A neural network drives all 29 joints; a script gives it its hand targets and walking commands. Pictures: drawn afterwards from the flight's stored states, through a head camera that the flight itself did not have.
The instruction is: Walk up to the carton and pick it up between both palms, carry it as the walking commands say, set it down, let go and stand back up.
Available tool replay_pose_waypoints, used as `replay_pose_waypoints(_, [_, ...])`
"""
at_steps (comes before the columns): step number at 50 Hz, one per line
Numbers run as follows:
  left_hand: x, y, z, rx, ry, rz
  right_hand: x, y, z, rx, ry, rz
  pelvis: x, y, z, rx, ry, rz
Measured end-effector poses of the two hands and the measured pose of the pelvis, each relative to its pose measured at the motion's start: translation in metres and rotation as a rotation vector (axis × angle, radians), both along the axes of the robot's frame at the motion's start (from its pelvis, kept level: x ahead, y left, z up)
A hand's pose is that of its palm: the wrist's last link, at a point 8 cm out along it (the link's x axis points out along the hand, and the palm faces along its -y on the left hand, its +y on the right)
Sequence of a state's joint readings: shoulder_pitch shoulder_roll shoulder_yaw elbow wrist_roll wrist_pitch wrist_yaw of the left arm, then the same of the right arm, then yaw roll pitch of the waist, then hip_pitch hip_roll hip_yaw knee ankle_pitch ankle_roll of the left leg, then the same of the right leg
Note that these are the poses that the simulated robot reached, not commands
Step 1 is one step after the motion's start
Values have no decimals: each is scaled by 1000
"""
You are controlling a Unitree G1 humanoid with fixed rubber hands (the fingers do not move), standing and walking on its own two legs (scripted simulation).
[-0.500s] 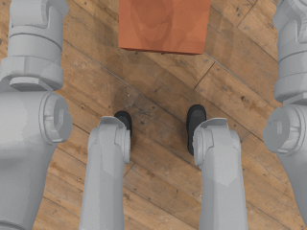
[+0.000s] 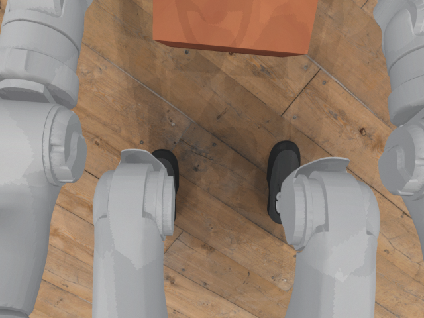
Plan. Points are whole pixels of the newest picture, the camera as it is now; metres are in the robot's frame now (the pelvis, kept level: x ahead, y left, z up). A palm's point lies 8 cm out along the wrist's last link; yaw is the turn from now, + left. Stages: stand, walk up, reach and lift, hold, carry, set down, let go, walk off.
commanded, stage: reach and lift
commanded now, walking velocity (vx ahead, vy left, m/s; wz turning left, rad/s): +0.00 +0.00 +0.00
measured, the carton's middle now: out of the picture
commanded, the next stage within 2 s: none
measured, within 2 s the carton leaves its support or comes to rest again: leaves its support in 1.96 s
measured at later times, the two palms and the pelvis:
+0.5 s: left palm out of the picture +0.57 +0.18 -0.24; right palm out of the picture +0.56 -0.21 -0.24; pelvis +0.02 -0.01 -0.03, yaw +1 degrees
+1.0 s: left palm out of the picture +0.57 +0.15 -0.23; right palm out of the picture +0.56 -0.18 -0.24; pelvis +0.01 -0.01 -0.03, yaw +1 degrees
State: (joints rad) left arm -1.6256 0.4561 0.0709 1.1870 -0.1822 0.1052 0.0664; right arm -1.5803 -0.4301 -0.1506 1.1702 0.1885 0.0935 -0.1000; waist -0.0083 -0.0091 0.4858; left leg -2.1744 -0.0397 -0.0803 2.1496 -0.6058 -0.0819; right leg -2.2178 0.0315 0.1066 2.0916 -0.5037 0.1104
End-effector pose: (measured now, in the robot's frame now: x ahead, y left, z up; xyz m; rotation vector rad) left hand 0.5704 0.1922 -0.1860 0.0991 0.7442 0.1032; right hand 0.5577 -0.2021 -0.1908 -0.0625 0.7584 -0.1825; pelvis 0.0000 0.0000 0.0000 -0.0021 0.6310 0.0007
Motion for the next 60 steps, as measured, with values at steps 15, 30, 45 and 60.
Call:
replay_pose_waypoints(15, [3,0,-45,3,44,-13,2,0,-47,-2,33,2,13,-5,-27,-11,3,35])
replay_pose_waypoints(30, [-4,-4,-50,-10,24,-11,4,6,-42,12,13,13,12,-6,-34,-10,-5,33])
replay_pose_waypoints(45, [2,-39,-46,-58,17,-69,2,20,-42,26,27,63,6,-7,-29,-12,-15,35])
replay_pose_waypoints(60, [4,-39,-48,-46,15,-89,7,25,-46,24,31,72,13,-6,-27,-14,-7,35])
